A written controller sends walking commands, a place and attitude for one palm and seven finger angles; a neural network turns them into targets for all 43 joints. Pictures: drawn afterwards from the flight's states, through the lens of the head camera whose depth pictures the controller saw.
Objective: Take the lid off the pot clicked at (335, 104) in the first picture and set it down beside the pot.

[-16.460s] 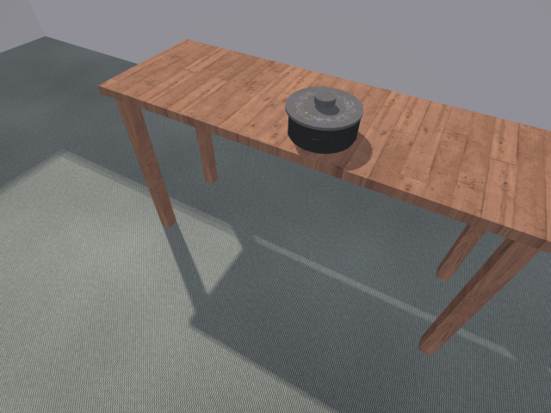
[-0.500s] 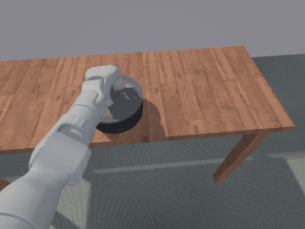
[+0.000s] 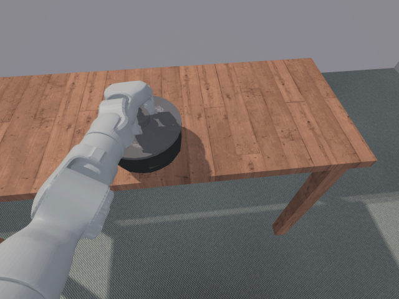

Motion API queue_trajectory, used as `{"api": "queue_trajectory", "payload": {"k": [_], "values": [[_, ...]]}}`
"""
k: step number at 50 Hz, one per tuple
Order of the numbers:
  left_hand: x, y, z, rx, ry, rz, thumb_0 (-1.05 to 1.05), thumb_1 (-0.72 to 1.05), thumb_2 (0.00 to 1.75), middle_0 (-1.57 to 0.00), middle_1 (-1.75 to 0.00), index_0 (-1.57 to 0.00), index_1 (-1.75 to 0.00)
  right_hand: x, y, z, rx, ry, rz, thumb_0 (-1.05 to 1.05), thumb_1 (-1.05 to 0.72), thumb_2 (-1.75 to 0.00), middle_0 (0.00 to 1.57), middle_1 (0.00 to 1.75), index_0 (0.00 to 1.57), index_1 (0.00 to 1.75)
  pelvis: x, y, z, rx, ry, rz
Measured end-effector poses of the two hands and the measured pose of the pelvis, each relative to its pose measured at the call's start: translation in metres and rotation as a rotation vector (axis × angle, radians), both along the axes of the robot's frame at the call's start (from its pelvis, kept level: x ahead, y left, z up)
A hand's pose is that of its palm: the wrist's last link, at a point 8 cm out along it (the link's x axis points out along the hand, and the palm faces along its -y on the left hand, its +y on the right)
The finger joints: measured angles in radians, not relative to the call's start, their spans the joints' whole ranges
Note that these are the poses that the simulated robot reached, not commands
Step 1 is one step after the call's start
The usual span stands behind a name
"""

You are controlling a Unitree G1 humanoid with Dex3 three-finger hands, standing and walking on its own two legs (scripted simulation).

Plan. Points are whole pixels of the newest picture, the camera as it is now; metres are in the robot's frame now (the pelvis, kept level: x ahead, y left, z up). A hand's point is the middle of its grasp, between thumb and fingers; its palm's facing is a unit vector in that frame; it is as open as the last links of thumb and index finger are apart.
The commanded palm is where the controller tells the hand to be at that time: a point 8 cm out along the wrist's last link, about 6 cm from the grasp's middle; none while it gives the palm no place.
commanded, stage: close the fingers and squeeze the knob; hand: left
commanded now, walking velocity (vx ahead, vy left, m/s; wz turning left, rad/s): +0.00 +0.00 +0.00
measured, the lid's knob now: (138, 117) +0.51 +0.10 +0.05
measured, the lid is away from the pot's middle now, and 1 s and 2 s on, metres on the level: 0.00 0.01 0.01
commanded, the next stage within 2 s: lift the lid straight up in 0.38 s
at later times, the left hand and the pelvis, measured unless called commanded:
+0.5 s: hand (133, 118) +0.49 +0.10 +0.08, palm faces -0.35 -0.07 -0.93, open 8.5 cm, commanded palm +0.48 +0.11 +0.13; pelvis +0.00 +0.01 +0.00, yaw -1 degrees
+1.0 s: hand (129, 114) +0.48 +0.11 +0.10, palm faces -0.31 -0.06 -0.95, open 8.5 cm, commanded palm +0.47 +0.11 +0.17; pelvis +0.01 +0.00 +0.00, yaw +1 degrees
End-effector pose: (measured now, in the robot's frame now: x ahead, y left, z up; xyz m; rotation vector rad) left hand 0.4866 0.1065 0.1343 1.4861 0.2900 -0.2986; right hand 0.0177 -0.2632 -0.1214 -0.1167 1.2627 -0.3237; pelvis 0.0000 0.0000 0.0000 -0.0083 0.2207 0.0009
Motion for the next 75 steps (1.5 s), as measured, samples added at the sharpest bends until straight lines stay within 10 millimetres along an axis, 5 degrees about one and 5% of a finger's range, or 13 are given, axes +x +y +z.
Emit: {"api": "queue_trajectory", "payload": {"k": [27,38,61,75], "values": [[-0.001,0.002,-0.001,-0.012,-0.02,-0.005,0.0,0.07,0.84,-0.67,-0.98,-0.65,-0.93,-0.001,0.011,0.0,0.01,-0.01,-0.006,0.01,-0.91,-0.9,0.2,0.3,0.2,0.3,0.002,0.008,0.0,-0.003,0.0,-0.009],[-0.001,0.003,0.002,0.004,-0.022,-0.004,0.0,0.08,0.83,-0.67,-0.97,-0.65,-0.93,0.011,0.012,-0.001,0.022,-0.039,0.003,0.01,-0.91,-0.9,0.2,0.3,0.2,0.3,0.006,0.008,0.002,-0.001,-0.008,0.002],[-0.022,-0.005,0.042,0.004,-0.064,-0.003,0.0,0.08,0.83,-0.68,-0.97,-0.66,-0.93,0.059,0.009,0.0,0.056,-0.157,0.097,0.01,-0.91,-0.9,0.2,0.3,0.2,0.3,0.0,-0.002,0.005,0.01,-0.073,0.024],[-0.009,-0.007,0.061,0.027,-0.063,0.029,0.0,0.08,0.83,-0.68,-0.97,-0.66,-0.93,0.032,0.002,0.0,0.029,-0.116,0.064,0.01,-0.91,-0.9,0.2,0.3,0.2,0.3,-0.004,-0.004,0.006,0.012,-0.07,0.02]]}}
